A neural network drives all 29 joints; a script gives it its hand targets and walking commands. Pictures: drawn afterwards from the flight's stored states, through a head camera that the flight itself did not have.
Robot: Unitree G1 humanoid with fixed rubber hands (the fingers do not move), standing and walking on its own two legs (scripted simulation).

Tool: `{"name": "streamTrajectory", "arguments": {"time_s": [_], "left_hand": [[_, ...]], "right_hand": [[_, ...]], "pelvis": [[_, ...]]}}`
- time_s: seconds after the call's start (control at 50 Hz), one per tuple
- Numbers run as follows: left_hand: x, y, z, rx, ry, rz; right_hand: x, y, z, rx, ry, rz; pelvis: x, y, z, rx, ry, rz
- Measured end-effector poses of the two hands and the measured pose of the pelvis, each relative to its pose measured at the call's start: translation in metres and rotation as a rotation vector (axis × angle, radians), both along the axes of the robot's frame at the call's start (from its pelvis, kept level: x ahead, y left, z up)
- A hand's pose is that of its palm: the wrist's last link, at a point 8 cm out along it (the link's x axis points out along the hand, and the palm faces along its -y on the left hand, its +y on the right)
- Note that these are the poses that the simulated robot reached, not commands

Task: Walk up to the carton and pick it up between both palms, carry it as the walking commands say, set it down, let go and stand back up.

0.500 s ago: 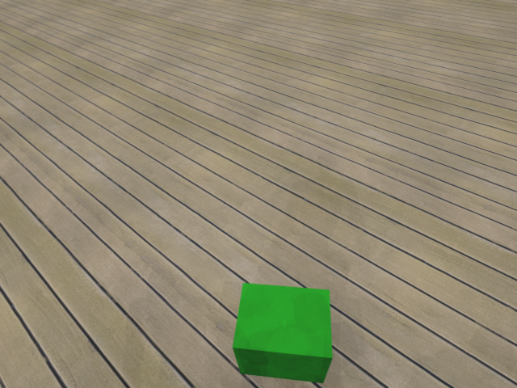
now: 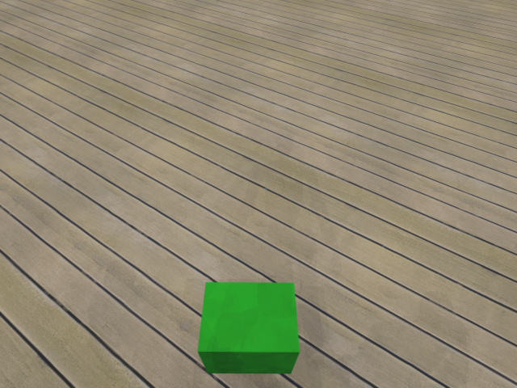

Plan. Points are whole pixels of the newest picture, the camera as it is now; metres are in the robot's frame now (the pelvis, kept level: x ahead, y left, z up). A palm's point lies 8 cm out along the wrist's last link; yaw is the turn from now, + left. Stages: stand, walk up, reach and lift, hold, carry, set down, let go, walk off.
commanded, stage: walk up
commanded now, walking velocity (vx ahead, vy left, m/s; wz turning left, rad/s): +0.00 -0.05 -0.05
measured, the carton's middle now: (249, 329) +0.43 +0.03 -0.64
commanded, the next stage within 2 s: stand in 1.96 s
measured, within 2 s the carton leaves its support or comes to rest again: neither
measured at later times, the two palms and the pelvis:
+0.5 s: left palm out of the picture +0.03 +0.23 -0.15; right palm out of the picture +0.00 -0.28 -0.13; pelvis +0.00 -0.02 +0.00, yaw +0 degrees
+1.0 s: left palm out of the picture -0.01 +0.26 -0.14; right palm out of the picture +0.00 -0.23 -0.13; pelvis -0.02 +0.02 +0.00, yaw -1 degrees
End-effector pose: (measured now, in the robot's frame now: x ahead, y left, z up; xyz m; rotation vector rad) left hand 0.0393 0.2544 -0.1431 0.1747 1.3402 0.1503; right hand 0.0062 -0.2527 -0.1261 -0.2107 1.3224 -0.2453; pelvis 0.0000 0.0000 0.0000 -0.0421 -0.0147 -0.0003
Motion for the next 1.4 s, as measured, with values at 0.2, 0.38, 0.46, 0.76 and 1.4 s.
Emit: {"name": "streamTrajectory", "arguments": {"time_s": [0.2,0.38,0.46,0.76,1.4], "left_hand": [[0.005,-0.055,0.022,0.057,-0.079,-0.004],[0.015,-0.065,0.005,0.003,-0.119,0.004],[-0.002,-0.04,-0.004,0.027,-0.079,0.02],[-0.015,0.011,0.008,0.1,-0.027,0.027],[-0.072,0.074,0.0,-0.001,0.054,0.013]], "right_hand": [[0.001,-0.033,-0.024,0.109,0.046,-0.005],[0.004,-0.037,-0.012,0.045,0.046,0.021],[0.0,-0.029,-0.007,0.011,0.05,0.023],[-0.009,0.023,-0.023,0.081,0.013,0.012],[-0.009,0.115,-0.009,0.082,-0.026,0.011]], "pelvis": [[0.002,-0.041,0.002,0.073,-0.014,-0.006],[0.0,-0.042,-0.001,0.031,0.001,0.016],[-0.004,-0.03,-0.004,0.046,-0.007,0.007],[-0.01,0.004,-0.006,0.063,0.016,-0.021],[-0.029,0.087,0.003,0.034,-0.008,0.001]]}}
